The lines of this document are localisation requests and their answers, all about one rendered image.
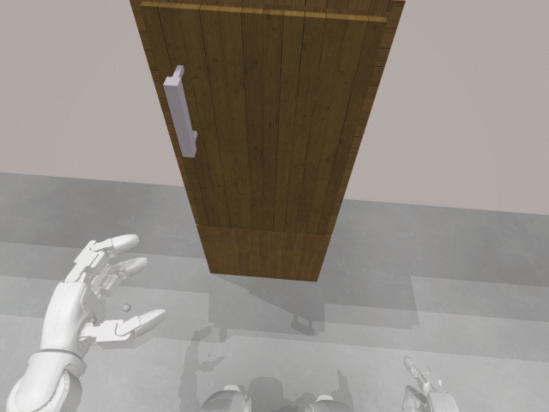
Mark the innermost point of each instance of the robot left hand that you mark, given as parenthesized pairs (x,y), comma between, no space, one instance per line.
(73,302)

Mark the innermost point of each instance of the handle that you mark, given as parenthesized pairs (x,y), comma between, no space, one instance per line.
(174,90)

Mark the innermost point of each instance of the robot left forearm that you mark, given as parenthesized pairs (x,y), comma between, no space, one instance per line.
(52,383)

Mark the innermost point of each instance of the robot right hand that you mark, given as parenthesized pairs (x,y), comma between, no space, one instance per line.
(437,399)

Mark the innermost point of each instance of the cupboard door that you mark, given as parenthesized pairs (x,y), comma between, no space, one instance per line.
(275,96)

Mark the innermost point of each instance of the right robot shin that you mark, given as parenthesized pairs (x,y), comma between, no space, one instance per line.
(324,397)

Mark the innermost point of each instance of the robot left thigh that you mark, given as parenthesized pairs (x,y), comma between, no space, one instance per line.
(226,401)

